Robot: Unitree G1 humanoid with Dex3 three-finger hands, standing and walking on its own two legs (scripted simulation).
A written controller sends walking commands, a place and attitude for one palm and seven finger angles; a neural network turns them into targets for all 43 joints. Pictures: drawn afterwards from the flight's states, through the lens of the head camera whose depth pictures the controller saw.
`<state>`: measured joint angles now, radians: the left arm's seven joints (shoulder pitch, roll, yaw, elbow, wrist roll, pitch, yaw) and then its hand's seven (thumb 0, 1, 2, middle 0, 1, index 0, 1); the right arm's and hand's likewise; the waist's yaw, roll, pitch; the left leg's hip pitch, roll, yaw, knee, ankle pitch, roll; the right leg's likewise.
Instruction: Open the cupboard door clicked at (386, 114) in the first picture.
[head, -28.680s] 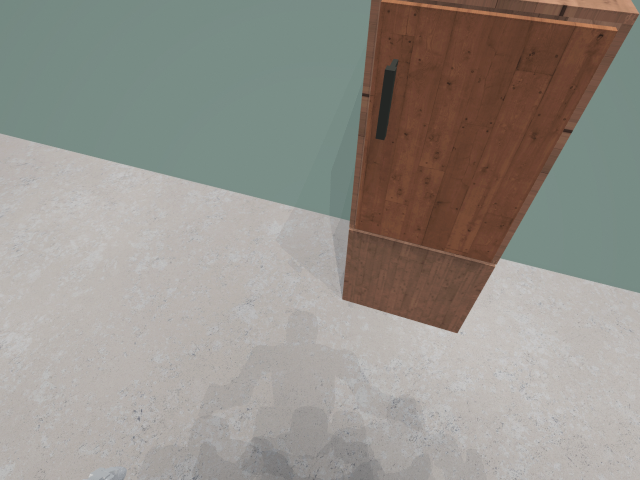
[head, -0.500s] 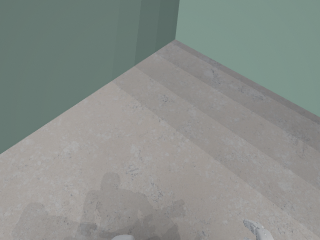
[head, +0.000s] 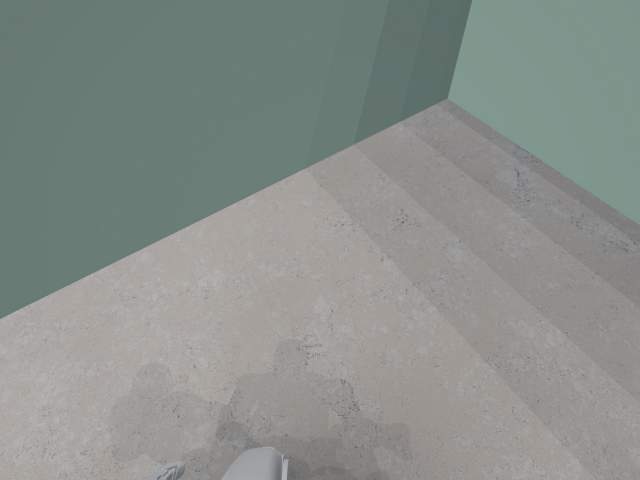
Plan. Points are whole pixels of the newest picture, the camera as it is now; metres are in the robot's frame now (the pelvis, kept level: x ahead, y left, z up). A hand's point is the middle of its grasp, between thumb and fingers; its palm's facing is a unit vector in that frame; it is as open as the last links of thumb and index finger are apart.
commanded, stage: turn to face it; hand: left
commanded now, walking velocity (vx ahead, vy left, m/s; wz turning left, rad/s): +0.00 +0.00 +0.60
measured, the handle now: out of the picture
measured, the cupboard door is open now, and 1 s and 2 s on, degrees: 45 45 45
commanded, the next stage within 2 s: none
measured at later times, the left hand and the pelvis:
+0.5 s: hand out of the picture +0.05 +0.24 -0.16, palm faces +0.32 -0.91 -0.26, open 7.4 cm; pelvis +0.01 +0.01 +0.00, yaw +17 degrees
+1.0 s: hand out of the picture -0.06 +0.19 -0.19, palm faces +0.61 -0.76 -0.23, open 7.3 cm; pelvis +0.02 +0.00 -0.02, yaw +37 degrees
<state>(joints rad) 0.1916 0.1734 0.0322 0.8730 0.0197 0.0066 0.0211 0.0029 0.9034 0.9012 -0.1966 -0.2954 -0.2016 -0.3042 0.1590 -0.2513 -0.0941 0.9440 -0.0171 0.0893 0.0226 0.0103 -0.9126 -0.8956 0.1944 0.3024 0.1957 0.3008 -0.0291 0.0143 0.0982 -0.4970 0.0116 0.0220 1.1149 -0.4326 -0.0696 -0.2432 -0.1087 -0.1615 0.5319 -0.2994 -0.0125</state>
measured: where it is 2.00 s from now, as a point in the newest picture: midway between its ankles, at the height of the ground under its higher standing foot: outside the picture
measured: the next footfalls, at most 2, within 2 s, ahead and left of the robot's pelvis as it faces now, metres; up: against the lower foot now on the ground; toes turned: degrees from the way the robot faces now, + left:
left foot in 0.20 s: +0.03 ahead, +0.13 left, +0.00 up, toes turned +13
right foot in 0.58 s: +0.10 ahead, -0.12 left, +0.00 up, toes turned +18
